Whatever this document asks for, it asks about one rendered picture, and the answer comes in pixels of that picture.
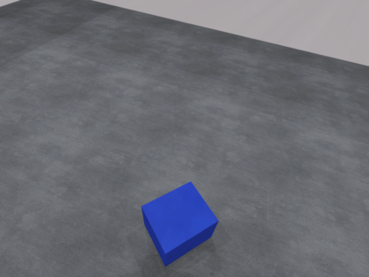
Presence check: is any carton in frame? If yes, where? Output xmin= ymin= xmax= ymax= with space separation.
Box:
xmin=141 ymin=181 xmax=218 ymax=267

